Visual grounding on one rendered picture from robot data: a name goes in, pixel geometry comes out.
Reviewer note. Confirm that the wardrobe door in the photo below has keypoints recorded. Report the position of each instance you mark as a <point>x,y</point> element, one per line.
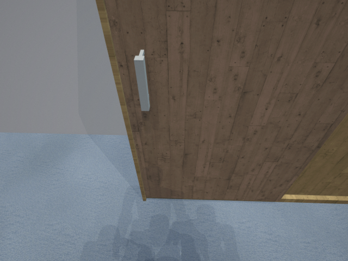
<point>327,173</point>
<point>243,93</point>

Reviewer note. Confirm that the handle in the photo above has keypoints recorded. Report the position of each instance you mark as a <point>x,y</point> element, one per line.
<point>141,76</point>

